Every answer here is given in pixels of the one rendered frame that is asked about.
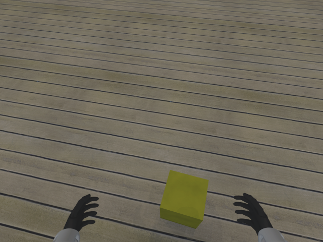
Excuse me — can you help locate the right robot hand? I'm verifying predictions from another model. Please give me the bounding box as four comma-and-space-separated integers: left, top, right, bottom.
233, 193, 273, 235

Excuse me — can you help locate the robot right forearm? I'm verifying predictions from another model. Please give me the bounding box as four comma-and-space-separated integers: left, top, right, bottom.
258, 227, 288, 242

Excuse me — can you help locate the left robot hand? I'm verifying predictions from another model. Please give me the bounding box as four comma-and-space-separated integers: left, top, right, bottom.
64, 194, 99, 231

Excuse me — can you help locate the carton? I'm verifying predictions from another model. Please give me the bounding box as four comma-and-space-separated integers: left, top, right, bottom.
160, 170, 209, 229

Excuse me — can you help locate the robot left forearm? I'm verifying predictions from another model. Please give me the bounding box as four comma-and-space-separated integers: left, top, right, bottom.
53, 228, 80, 242

